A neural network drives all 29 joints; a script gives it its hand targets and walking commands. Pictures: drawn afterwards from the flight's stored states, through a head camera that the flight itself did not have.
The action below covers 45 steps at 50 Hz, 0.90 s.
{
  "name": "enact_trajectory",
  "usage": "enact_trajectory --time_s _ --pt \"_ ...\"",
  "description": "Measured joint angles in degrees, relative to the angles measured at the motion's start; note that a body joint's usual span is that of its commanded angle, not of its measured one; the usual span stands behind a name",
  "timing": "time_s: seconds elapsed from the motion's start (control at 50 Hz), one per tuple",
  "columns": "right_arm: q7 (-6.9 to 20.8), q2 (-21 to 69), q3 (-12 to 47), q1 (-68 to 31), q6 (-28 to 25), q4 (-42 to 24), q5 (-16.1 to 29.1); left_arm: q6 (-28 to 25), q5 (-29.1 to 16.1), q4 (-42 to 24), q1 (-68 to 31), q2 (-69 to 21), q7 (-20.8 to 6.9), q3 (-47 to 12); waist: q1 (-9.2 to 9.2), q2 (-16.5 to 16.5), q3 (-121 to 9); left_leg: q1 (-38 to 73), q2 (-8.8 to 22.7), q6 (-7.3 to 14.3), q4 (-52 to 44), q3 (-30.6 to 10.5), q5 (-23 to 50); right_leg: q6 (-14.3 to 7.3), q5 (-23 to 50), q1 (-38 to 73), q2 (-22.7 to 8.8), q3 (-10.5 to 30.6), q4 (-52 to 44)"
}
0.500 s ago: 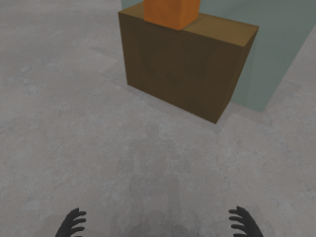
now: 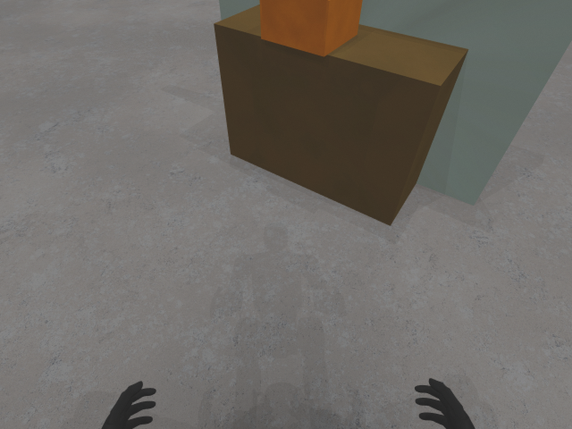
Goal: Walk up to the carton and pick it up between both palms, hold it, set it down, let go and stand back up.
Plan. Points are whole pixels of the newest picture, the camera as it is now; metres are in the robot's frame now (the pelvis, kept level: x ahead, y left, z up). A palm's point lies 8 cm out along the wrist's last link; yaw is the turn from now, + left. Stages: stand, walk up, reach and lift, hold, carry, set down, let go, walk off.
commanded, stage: stand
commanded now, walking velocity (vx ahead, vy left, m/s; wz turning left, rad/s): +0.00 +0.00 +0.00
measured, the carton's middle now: (311, 11) +1.53 -0.10 +0.04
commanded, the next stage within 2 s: none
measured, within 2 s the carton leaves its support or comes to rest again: neither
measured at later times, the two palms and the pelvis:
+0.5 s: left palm out of the picture +0.12 +0.25 -0.10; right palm out of the picture +0.13 -0.24 -0.09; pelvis +0.00 +0.00 +0.00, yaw +0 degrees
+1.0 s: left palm out of the picture +0.12 +0.25 -0.10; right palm out of the picture +0.12 -0.24 -0.10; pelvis +0.00 +0.00 +0.00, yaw +0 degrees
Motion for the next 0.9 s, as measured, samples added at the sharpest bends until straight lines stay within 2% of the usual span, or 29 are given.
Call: enact_trajectory --time_s 0.9 --pt "0.00 -0.07 0.00 0.00 -0.01 2.09 0.00 0.00 0.00 2.69 0.00 0.01 -0.12 0.00 0.00 0.00 0.74 0.00 0.00 0.00 0.00 -0.01 0.33 -0.01 0.34 0.00 0.00 0.00 -0.02"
